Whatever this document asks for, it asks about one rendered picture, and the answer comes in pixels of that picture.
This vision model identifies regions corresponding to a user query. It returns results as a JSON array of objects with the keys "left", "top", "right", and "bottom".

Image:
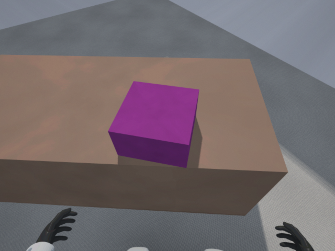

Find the pedestal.
[{"left": 0, "top": 54, "right": 288, "bottom": 216}]

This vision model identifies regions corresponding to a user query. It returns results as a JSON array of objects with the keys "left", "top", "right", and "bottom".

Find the left robot hand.
[{"left": 36, "top": 208, "right": 77, "bottom": 244}]

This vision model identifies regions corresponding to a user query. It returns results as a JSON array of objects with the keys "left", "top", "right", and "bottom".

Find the right robot hand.
[{"left": 275, "top": 222, "right": 314, "bottom": 251}]

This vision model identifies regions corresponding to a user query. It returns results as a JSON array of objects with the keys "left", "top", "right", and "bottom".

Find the carton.
[{"left": 108, "top": 81, "right": 199, "bottom": 168}]

